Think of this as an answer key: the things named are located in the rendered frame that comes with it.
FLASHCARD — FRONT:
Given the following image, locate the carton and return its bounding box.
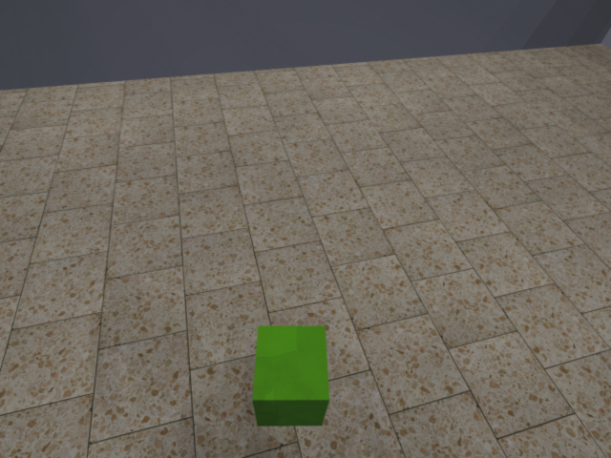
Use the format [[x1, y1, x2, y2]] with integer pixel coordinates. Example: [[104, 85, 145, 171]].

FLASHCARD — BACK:
[[252, 325, 329, 427]]

